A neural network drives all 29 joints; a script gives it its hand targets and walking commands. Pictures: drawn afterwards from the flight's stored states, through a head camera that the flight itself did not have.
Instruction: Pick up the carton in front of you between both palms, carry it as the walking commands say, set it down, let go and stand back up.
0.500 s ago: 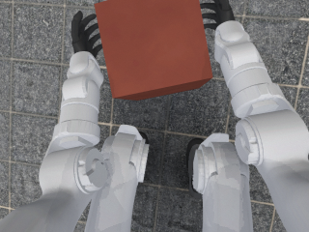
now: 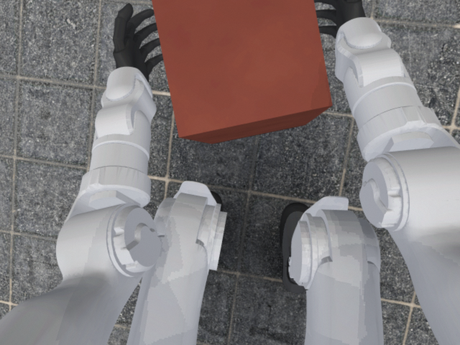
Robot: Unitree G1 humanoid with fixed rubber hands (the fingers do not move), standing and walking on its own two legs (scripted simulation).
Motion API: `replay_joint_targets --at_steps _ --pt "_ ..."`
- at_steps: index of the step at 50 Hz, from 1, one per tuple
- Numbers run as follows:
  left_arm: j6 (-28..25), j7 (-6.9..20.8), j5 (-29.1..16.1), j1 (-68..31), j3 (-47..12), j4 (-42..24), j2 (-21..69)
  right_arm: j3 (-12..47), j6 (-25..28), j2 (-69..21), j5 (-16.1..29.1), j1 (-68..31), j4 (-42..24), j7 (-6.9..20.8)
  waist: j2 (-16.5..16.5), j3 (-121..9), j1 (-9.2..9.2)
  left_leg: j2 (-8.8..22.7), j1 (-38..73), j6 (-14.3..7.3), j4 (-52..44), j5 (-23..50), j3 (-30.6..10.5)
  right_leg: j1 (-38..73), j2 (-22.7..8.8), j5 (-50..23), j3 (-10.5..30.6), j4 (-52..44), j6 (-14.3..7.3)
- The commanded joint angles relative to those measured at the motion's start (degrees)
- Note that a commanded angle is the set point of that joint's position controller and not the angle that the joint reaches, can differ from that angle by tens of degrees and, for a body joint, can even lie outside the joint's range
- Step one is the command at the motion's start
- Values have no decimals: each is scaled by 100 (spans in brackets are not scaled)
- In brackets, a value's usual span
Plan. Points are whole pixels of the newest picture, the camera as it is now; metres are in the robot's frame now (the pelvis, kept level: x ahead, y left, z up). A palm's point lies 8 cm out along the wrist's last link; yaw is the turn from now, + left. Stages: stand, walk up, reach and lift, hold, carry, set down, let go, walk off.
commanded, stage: set down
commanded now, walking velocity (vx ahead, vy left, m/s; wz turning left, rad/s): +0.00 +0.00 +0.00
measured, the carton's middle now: (245, 74) +0.51 +0.03 -0.25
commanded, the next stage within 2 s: let go in 1.80 s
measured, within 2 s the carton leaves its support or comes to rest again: neither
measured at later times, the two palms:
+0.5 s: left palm (141, 75) +0.49 +0.18 -0.16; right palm (348, 33) +0.55 -0.12 -0.17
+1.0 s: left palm (100, 71) +0.48 +0.22 -0.11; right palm (392, 1) +0.57 -0.16 -0.11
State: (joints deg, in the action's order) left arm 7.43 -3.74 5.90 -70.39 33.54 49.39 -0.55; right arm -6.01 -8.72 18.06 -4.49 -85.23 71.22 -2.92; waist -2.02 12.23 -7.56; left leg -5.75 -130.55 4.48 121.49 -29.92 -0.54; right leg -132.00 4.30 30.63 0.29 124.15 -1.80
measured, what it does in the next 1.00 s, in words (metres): stands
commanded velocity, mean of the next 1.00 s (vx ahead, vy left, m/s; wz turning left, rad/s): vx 0.00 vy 0.00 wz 0.00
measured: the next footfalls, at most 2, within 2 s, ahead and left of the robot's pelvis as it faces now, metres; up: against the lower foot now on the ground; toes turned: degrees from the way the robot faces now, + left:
none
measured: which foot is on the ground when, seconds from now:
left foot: down 0.00-1.00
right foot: down 0.00-1.00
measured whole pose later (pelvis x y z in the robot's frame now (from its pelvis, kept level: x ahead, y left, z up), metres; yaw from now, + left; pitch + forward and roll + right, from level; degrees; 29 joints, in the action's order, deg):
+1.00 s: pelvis +0.01 +0.01 +0.02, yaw +1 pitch +39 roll +3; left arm 4.6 -9.7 -10.8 -60.9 15.0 45.9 -8.7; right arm -1.7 -6.6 25.5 6.4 -74.8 58.0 -1.6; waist -1.2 10.3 -6.4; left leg -4.0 -126.7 1.4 119.6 -31.8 1.8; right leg -127.0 2.6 33.9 1.1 122.4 -1.0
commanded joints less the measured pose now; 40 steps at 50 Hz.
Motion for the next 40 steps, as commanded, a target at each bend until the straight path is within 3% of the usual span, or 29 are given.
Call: replay_joint_targets --at_steps 1,3,4,5,6,7,8,9,11,12,15,16,17,18,20,21,22,24,25,27,30,31,32,33,35,36,37,38,40 --pt "218 956 109 -2125 -1478 671 3290 655 166 -3671 220 -2069 -313 1084 899 -4505 146 -52 1776 -182 -657 745 409 2480 142 -333 204 -1300 -87" --pt "237 911 316 -2001 -1319 754 3081 386 143 -3901 148 -1654 -275 1182 895 -4121 70 -155 1836 -233 -811 645 470 2175 189 -275 142 -1419 -99" --pt "207 947 5 -2196 -1428 615 3170 432 157 -3550 -67 -1631 -283 1118 1039 -4321 573 -146 1557 -250 -672 479 302 2576 121 -447 169 -1335 -99" --pt "275 965 333 -1983 -1142 918 3003 202 133 -3419 -93 -1708 -129 1120 772 -4015 23 -156 1658 -227 -822 395 541 2465 141 -87 237 -1487 -161" --pt "327 1006 280 -2022 -1224 664 2965 455 140 -3080 -69 -1975 -405 1105 822 -3861 417 -78 1434 -149 -812 466 503 2560 185 -247 265 -1503 -150" --pt "285 993 205 -1968 -1316 719 2863 259 83 -3133 -182 -1750 -76 1130 895 -3883 342 -147 1671 -223 -854 309 319 2359 105 -119 70 -1259 -27" --pt "225 967 303 -2047 -1274 587 2838 449 135 -3291 42 -1713 -379 1173 341 -4183 182 -101 1627 -192 -684 708 469 2520 108 -465 445 -1323 -220" --pt "236 985 349 -1957 -1066 856 2770 232 103 -3385 -219 -1546 206 1128 985 -3813 266 -125 1507 -272 -783 445 325 2130 143 -221 222 -1332 -130" --pt "203 1005 368 -2076 -1088 776 2654 376 130 -3215 -17 -1583 -110 1168 600 -3877 144 -61 1554 -177 -639 603 486 2361 135 -354 346 -1370 -129" --pt "222 1063 359 -1916 -1066 766 3045 343 131 -3275 -124 -1676 104 1165 870 -3755 282 -123 1377 -204 -739 575 401 2437 132 -491 282 -1402 -132" --pt "223 1055 243 -1830 -1120 846 2790 292 82 -2991 -185 -1143 68 1110 482 -3901 463 -12 1191 -136 -525 603 486 2722 43 -618 469 -1292 -163" --pt "192 1014 392 -1949 -1030 863 2633 86 75 -3225 -214 -1086 252 1148 521 -3686 179 -88 1661 -218 -779 357 397 2385 126 -231 269 -1255 -131" --pt "193 1009 235 -1897 -1121 762 2601 14 56 -3033 -281 -877 278 1147 473 -3631 589 -37 1511 -141 -729 255 391 2311 93 -101 170 -1226 -92" --pt "184 981 511 -1784 -944 891 2496 225 98 -2902 -216 -1491 230 1175 635 -3387 117 -58 1608 -166 -819 395 413 2144 66 -234 336 -1369 -158" --pt "40 890 192 -1752 -1104 909 2264 366 179 -2614 -52 -1332 77 1064 676 -3958 366 -44 1669 -133 -599 588 428 2589 44 -527 268 -1258 -76" --pt "21 808 219 -1698 -861 733 1678 80 245 -1974 -349 -1022 3 924 789 -3860 732 -47 1735 -115 -626 661 393 2654 59 -535 179 -1281 -56" --pt "21 815 326 -1692 -696 750 1731 160 240 -1999 -216 -1310 -104 868 683 -3901 337 -17 1812 -71 -592 828 413 2677 8 -777 297 -1277 -85" --pt "-181 432 371 -918 -164 1037 34 -158 339 -543 -260 -975 12 609 765 -3747 131 175 1887 -69 -440 686 392 2512 -122 -320 336 -1261 35" --pt "-387 224 344 -802 -182 737 -695 -192 410 -13 53 -855 -188 472 548 -3976 -206 29 2004 -3 -610 811 573 2662 -94 -467 332 -1125 41" --pt "-739 -268 -2 -781 -219 683 -1678 118 644 1064 439 -1173 -245 141 734 -4445 -245 250 2104 86 -524 1227 483 3025 -150 -1048 389 -1074 111" --pt "-951 -271 -892 -1063 -1073 746 -1629 731 789 1085 1163 -1462 -847 32 924 -5084 -225 315 2298 -37 -363 1785 412 3312 -235 -1561 501 -922 201" --pt "-908 -268 -1191 -1337 -1184 611 -1674 644 821 1190 1032 -1404 -859 29 887 -5109 153 346 2208 -5 -421 1759 453 3376 -250 -1588 526 -998 97" --pt "-927 -215 -1443 -911 -1418 981 -1608 745 810 1142 1340 -1328 -1097 28 1126 -5191 21 322 2661 -125 -392 1759 358 2799 -311 -1047 392 -1064 148" --pt "-912 -276 -1402 -1226 -1469 660 -1776 608 791 1503 1241 -1230 -728 -5 630 -5148 2 477 2388 4 -304 1663 431 2895 -354 -1059 489 -964 38" --pt "-945 -283 -1569 -1240 -1571 543 -2038 896 802 1214 1703 -1491 -1397 160 1030 -5703 -227 451 2559 -158 -372 2010 343 3387 -305 -1622 351 -657 191" --pt "-941 -353 -1851 -987 -1880 303 -1975 1037 791 1319 1870 -1461 -1258 141 828 -6204 -287 467 2906 -62 -340 2289 369 3755 -372 -1773 358 -551 146" --pt "-980 -344 -1770 -852 -1900 237 -2063 667 814 1387 1740 -1205 -1540 79 630 -6230 -58 521 3328 -96 -366 2100 276 3157 -321 -1266 215 -702 138" --pt "-915 -407 -1778 -862 -1719 220 -1854 946 760 1553 1771 -1139 -1369 95 706 -6385 -279 527 3420 -116 -395 2128 449 3429 -294 -1215 342 -924 124" --pt "-825 -459 -1684 -506 -1586 -140 -2109 836 690 1411 1599 -1058 -1652 163 1001 -6694 -141 459 2937 -102 -461 1762 465 4305 -331 -1465 392 -763 166"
